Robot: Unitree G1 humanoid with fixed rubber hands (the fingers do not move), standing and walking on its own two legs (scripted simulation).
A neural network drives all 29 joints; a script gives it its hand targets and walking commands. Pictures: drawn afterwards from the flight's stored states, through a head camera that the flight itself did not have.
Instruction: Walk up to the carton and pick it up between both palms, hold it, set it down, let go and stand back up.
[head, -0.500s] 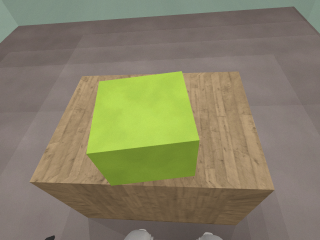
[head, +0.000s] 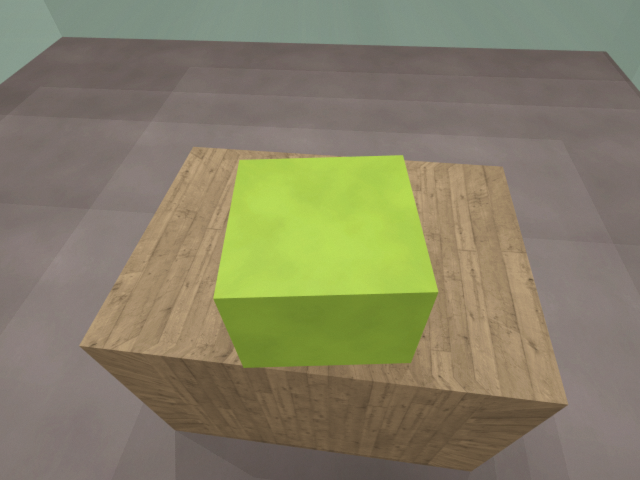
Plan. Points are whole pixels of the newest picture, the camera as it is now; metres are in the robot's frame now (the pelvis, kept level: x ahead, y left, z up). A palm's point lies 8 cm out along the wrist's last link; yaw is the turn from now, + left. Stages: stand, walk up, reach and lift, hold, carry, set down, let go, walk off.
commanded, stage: walk up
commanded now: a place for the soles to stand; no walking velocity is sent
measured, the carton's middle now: (324, 260) +0.49 +0.02 -0.07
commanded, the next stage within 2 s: none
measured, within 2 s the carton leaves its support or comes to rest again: neither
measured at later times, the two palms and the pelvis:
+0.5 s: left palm out of the picture +0.09 +0.35 -0.09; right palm out of the picture +0.09 -0.28 -0.10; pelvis +0.02 +0.03 +0.01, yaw -3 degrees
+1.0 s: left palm out of the picture +0.15 +0.33 -0.08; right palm out of the picture +0.10 -0.28 -0.09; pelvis +0.03 +0.03 +0.02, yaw -7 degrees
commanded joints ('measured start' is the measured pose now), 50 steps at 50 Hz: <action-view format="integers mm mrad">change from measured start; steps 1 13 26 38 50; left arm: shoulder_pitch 23 4 -48 -171 -84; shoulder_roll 329 178 179 183 255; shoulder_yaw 85 34 -7 -10 26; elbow -58 9 59 85 116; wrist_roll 25 8 2 -2 15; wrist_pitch -42 9 -12 4 -6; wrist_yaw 21 -18 -12 -13 -5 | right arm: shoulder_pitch -43 -175 -164 -221 -214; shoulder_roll -185 -230 -196 -170 -236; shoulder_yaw -28 -44 -10 3 -34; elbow -90 -37 50 109 102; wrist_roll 14 -8 25 23 -8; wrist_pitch -3 -53 -70 -57 -30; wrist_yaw -23 -24 -28 -25 1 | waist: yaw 35 35 25 1 20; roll -209 49 -35 17 17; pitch -64 14 -147 -131 -148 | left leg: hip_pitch -199 -78 151 182 233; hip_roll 4 231 185 124 60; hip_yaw -46 -269 -70 -10 69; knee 219 -391 -240 -331 -248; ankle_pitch -229 -206 332 233 20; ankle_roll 55 197 129 65 67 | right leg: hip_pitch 159 19 155 159 171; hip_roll -384 4 -33 -51 -70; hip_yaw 567 86 113 173 226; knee -384 19 -154 -187 -297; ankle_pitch -11 -148 309 344 117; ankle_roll -234 -4 -10 -27 -44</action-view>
